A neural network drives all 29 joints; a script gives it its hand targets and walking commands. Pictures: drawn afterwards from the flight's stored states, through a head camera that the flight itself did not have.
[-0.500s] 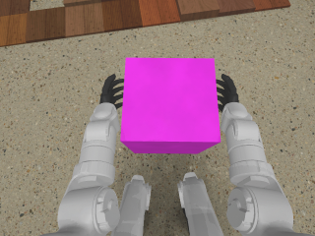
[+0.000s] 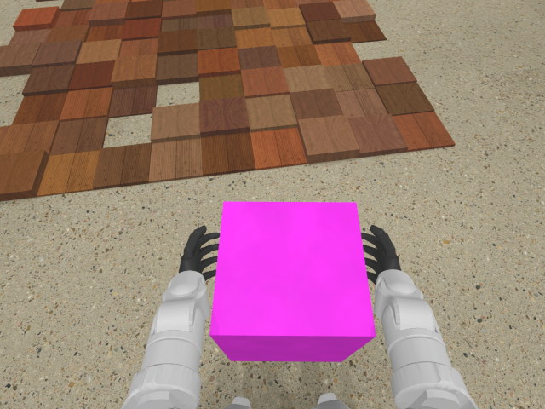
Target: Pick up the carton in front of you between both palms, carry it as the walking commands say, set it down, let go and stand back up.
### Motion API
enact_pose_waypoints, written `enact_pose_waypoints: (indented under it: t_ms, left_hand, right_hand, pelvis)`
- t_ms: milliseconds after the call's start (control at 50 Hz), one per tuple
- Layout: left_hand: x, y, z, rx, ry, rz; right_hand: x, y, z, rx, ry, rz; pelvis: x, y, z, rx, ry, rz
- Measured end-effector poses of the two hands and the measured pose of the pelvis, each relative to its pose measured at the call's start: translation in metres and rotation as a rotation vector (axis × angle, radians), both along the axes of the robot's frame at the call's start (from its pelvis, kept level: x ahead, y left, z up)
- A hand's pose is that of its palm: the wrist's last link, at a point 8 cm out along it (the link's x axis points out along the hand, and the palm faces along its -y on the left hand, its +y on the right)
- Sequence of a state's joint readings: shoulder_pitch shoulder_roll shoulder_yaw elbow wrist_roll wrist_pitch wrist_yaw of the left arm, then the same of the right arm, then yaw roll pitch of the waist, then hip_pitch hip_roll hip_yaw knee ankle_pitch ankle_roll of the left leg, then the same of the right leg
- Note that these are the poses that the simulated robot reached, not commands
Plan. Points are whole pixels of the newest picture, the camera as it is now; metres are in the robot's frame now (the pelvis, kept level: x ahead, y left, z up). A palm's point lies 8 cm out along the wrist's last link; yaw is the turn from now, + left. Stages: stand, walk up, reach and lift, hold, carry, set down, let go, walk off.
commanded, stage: reach and lift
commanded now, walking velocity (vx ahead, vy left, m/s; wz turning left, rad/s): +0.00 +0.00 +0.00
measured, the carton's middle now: (287, 289) +0.35 -0.01 -0.10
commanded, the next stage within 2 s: hold in 1.42 s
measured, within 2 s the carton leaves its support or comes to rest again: neither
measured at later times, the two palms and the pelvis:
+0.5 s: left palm (160, 267) +0.31 +0.15 +0.09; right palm (412, 264) +0.31 -0.15 +0.09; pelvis +0.02 +0.00 +0.07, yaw +0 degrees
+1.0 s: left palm (160, 261) +0.31 +0.15 +0.10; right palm (415, 258) +0.31 -0.15 +0.10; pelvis +0.02 +0.00 +0.07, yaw +0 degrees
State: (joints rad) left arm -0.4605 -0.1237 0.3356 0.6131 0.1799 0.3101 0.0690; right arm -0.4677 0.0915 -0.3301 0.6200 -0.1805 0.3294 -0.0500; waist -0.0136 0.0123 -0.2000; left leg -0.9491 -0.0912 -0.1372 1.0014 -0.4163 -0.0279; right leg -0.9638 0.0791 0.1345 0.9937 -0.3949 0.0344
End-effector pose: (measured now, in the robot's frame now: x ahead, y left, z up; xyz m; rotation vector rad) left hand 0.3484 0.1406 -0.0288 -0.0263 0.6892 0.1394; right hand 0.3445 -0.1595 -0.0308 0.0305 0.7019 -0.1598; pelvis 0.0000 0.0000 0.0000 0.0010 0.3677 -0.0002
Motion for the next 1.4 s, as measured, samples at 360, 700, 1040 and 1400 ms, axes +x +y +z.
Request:
enact_pose_waypoints:
  t_ms: [360, 700, 1040, 1400]
  left_hand:
    - [-0.031, 0.006, 0.103, 0.013, -0.026, -0.005]
    - [-0.042, 0.007, 0.120, 0.036, 0.005, -0.024]
    - [-0.036, 0.007, 0.129, 0.038, -0.005, -0.025]
    - [-0.036, 0.008, 0.137, 0.050, -0.005, -0.035]
  right_hand:
    - [-0.029, 0.006, 0.104, -0.012, -0.026, 0.017]
    - [-0.040, 0.006, 0.120, -0.036, 0.005, 0.038]
    - [-0.034, 0.007, 0.129, -0.038, -0.005, 0.039]
    - [-0.034, 0.008, 0.137, -0.047, -0.005, 0.044]
  pelvis:
    - [0.028, -0.001, 0.065, -0.002, -0.310, -0.001]
    - [0.007, -0.001, 0.068, -0.002, -0.420, 0.001]
    - [0.020, -0.002, 0.073, -0.003, -0.428, 0.000]
    - [0.027, 0.000, 0.076, -0.003, -0.444, -0.001]
